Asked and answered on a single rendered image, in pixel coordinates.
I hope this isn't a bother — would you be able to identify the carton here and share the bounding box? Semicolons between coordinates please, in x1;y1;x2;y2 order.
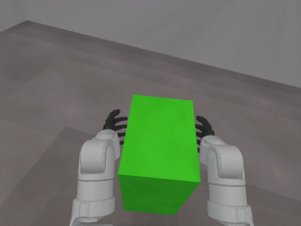
118;95;201;216

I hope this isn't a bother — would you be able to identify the robot left hand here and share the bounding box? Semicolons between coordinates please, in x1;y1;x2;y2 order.
103;109;128;145

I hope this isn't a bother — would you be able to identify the robot right forearm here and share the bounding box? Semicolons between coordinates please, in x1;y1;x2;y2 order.
199;135;254;226

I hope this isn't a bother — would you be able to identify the robot left forearm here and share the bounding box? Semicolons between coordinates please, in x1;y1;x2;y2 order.
70;129;121;226

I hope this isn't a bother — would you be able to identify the robot right hand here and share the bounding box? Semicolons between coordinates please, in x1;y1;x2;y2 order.
195;116;214;153

